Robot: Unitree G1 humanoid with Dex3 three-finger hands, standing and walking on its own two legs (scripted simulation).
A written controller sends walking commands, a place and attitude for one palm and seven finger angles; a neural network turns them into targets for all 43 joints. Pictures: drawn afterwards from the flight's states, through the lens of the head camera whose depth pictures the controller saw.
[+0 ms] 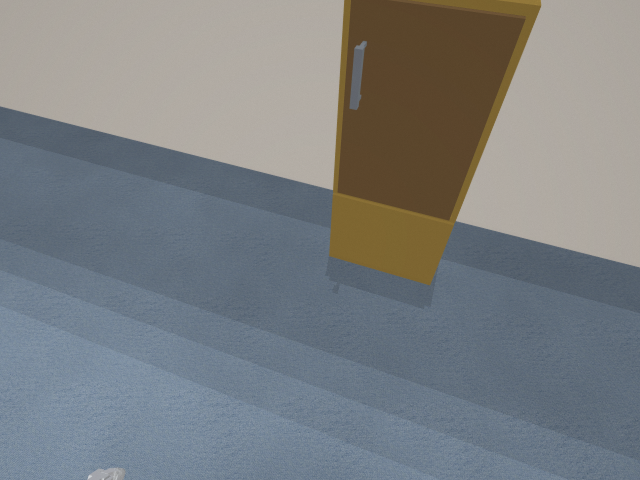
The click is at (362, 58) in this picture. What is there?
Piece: cupboard door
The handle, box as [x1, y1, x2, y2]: [349, 41, 366, 109]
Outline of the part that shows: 366,41 363,41 359,46 357,45 354,48 349,108 356,109 358,106 358,101 360,98 359,89 363,50 366,45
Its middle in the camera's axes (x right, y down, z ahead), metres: +0.09 -0.41 +0.98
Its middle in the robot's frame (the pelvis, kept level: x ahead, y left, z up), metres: +1.02 -0.04 +0.03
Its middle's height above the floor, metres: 0.80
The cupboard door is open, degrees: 0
